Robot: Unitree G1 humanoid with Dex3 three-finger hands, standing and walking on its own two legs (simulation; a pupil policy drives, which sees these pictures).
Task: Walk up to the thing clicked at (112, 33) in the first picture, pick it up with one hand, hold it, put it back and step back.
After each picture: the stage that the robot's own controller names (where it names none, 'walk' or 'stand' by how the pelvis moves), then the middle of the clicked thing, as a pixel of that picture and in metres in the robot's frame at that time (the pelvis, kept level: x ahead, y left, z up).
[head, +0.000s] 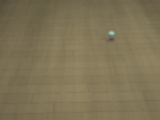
stand; (110, 36) +1.50 -0.36 -0.72
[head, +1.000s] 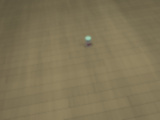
walk; (88, 41) +1.39 +0.02 -0.70
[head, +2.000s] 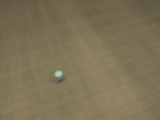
walk; (59, 77) +0.86 +0.27 -0.71
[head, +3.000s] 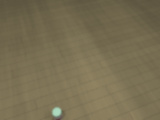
walk; (57, 114) +0.49 +0.21 -0.69
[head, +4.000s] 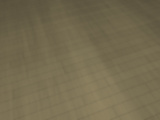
stand; out of the picture +0.32 +0.20 -0.71
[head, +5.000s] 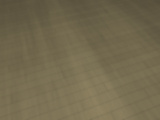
stand; out of the picture +0.30 +0.19 -0.72
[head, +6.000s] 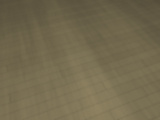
stand; out of the picture +0.31 +0.20 -0.72
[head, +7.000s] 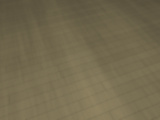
stand; out of the picture +0.29 +0.21 -0.73
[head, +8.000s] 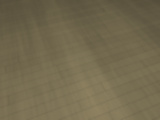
stand; out of the picture +0.29 +0.20 -0.73
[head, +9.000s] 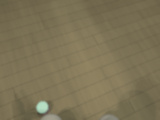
go down; (43, 108) +0.33 +0.21 -0.56
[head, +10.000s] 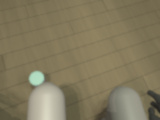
go down; (38, 80) +0.38 +0.23 -0.34
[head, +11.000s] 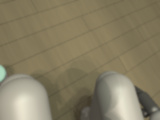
close in; out of the picture +0.35 +0.27 -0.24
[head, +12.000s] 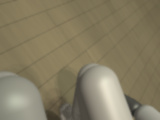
close; out of the picture +0.34 +0.28 -0.21
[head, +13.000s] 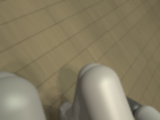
lift; out of the picture +0.33 +0.29 -0.21
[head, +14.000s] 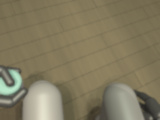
lift; (11, 87) +0.29 +0.26 -0.06
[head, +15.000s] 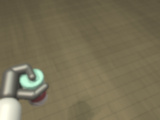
hold; (35, 88) +0.33 +0.17 +0.05
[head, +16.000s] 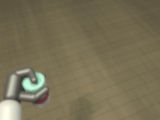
hold; (37, 90) +0.33 +0.17 +0.01
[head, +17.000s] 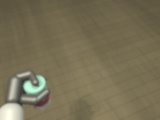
hold; (38, 93) +0.32 +0.17 +0.00
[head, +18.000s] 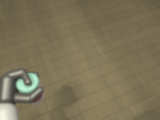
crouch; (31, 89) +0.34 +0.18 -0.06
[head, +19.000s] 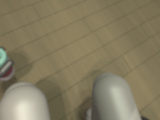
lower; out of the picture +0.40 +0.25 -0.13
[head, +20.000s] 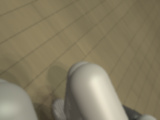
lower; out of the picture +0.39 +0.29 -0.22
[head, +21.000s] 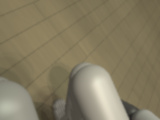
lower; out of the picture +0.38 +0.30 -0.22
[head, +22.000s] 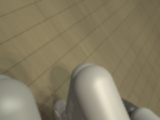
lower; out of the picture +0.37 +0.30 -0.22
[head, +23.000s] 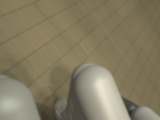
lower; out of the picture +0.36 +0.30 -0.22
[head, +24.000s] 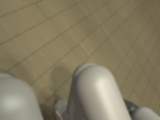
open; out of the picture +0.34 +0.28 -0.22
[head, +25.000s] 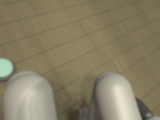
stand; (2, 71) +0.36 +0.26 -0.25
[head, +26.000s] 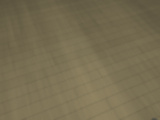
stand; out of the picture +0.32 +0.18 -0.63
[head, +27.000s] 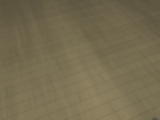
stand; out of the picture +0.35 +0.20 -0.66
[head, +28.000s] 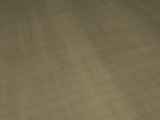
stand; out of the picture +0.34 +0.18 -0.68
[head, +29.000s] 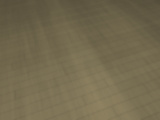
walk; out of the picture +0.37 +0.18 -0.72
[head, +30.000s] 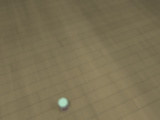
walk; (63, 104) +0.49 +0.16 -0.69
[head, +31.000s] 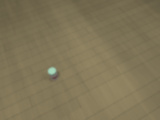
walk; (53, 74) +0.74 +0.28 -0.69
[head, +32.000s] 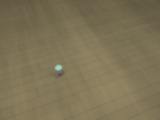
stand; (59, 71) +0.96 +0.23 -0.71
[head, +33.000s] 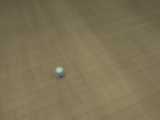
stand; (60, 73) +0.95 +0.24 -0.73
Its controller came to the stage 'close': yes
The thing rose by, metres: 0.71
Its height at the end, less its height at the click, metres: +0.00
